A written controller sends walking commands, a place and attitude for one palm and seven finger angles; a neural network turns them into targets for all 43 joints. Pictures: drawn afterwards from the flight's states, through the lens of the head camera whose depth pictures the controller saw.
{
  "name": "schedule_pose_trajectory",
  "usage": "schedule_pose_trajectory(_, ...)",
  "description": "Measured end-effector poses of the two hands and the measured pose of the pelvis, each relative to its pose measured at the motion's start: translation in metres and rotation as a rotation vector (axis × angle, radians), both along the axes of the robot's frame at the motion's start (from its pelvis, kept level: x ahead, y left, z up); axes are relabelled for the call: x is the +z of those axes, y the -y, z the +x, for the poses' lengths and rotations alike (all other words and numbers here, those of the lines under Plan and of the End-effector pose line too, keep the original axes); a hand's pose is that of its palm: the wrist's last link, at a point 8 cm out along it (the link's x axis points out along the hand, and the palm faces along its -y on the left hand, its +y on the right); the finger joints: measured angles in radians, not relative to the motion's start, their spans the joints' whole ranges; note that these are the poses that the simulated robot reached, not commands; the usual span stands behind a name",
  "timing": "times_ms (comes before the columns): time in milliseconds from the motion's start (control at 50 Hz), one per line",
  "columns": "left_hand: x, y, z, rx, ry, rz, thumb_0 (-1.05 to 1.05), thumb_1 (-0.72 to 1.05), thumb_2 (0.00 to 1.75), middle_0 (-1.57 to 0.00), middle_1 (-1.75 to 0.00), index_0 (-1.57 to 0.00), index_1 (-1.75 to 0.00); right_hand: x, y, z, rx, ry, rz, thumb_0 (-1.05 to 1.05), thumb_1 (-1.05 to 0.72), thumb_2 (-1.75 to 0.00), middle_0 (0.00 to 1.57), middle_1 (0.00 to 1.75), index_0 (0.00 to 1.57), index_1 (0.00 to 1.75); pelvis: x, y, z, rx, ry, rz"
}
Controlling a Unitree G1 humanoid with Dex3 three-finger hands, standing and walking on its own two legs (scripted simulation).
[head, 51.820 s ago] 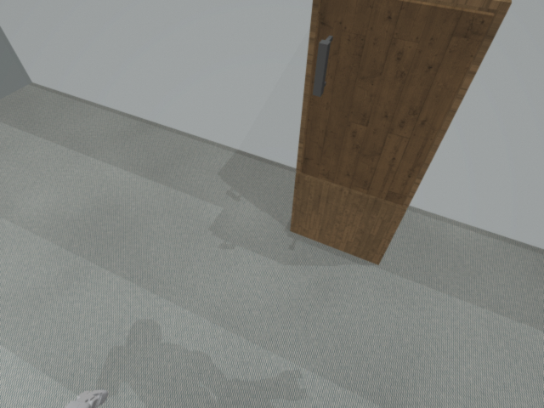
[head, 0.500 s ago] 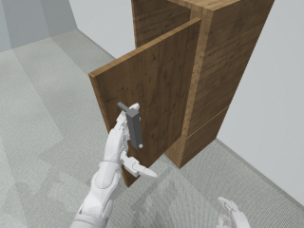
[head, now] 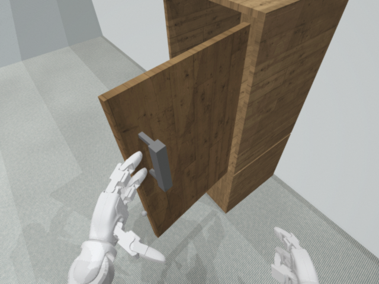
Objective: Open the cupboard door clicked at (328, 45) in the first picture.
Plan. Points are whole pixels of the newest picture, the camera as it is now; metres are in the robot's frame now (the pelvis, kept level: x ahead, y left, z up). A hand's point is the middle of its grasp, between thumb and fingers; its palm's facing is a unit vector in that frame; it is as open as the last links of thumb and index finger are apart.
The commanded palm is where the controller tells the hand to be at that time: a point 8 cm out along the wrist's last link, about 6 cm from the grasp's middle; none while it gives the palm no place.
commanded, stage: slide the hand sideways off the handle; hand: left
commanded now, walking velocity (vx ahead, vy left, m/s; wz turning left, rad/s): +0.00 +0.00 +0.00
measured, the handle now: (155, 162) +0.34 +0.10 +0.09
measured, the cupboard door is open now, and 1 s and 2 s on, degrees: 97 97 97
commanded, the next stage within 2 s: draw the hand back to the body in 0.30 s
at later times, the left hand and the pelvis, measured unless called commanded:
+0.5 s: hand (121, 231) +0.20 +0.13 +0.09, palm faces -0.08 -1.00 -0.05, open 16.4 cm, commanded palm +0.17 +0.20 +0.10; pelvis -0.01 -0.01 -0.01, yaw +1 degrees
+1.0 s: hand (69, 225) +0.19 +0.20 +0.13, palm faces +0.09 -0.98 -0.20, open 15.8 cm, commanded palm +0.15 +0.26 +0.15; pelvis +0.00 +0.02 +0.01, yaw +0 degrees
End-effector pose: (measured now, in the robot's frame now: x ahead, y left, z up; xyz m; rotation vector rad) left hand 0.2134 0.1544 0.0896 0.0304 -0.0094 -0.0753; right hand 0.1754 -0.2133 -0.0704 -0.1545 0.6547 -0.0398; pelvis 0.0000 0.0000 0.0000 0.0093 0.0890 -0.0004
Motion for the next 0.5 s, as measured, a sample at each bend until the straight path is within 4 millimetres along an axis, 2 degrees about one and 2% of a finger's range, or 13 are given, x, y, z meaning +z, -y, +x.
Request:
schedule_pose_trajectory(140,0.001,-0.012,-0.016,0.016,-0.005,0.009,-0.02,-0.5,0.3,-0.17,-0.31,-0.15,-0.3,0.0,0.009,0.004,-0.001,0.021,-0.006,0.02,-0.91,-0.9,0.2,0.3,0.2,0.3,-0.002,0.007,0.003,0.01,-0.006,0.001)
schedule_pose_trajectory(340,0.0,-0.026,-0.034,0.016,-0.004,0.017,-0.02,-0.5,0.3,-0.16,-0.3,-0.15,-0.3,-0.006,0.022,-0.007,-0.025,0.014,-0.029,0.02,-0.91,-0.9,0.2,0.3,0.2,0.3,-0.006,0.01,0.0,0.017,-0.012,-0.001)
schedule_pose_trajectory(500,0.004,-0.032,-0.034,-0.006,0.024,0.014,-0.02,-0.5,0.3,-0.16,-0.3,-0.15,-0.3,-0.008,0.021,-0.017,-0.044,0.017,-0.039,0.02,-0.91,-0.9,0.2,0.3,0.2,0.3,-0.007,0.006,-0.006,0.015,-0.011,-0.008)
